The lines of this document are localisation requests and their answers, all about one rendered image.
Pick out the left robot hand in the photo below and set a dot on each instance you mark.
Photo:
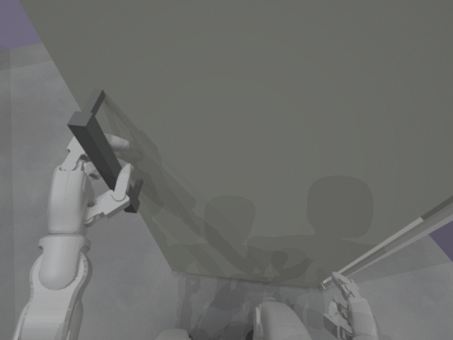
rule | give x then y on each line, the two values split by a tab
71	191

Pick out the right robot thigh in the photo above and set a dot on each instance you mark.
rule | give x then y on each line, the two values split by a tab
277	321

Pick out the right robot hand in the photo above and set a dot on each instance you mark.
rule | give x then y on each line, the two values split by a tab
357	318

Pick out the robot left forearm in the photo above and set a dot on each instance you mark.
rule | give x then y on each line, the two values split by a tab
58	280

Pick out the handle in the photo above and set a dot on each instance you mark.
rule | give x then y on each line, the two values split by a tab
90	136

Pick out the fridge door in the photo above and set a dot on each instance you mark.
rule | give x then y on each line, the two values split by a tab
277	140

